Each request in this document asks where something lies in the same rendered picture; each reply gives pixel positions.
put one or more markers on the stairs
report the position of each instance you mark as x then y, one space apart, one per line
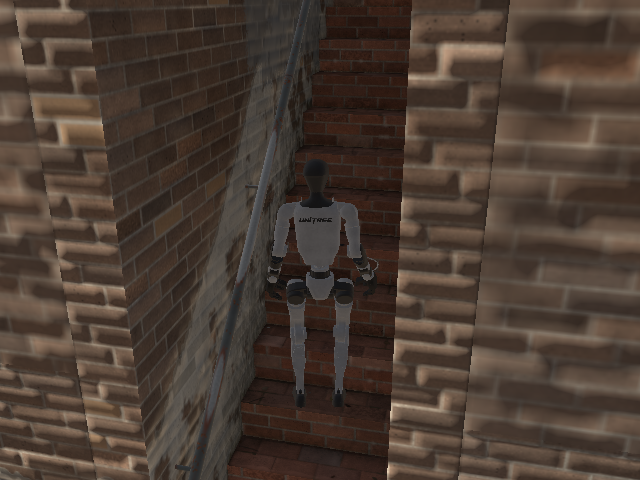
357 126

